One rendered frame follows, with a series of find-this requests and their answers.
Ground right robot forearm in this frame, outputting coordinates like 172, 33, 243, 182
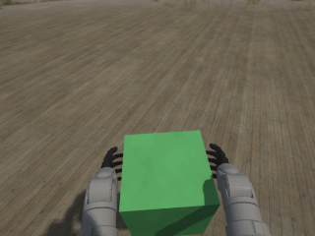
217, 163, 272, 236

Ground left robot hand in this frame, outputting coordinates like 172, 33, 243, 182
101, 147, 123, 181

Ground right robot hand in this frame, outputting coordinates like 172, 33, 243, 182
206, 144, 229, 179

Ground carton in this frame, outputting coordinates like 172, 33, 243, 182
119, 130, 221, 236

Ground left robot forearm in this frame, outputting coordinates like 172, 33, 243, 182
76, 167, 119, 236

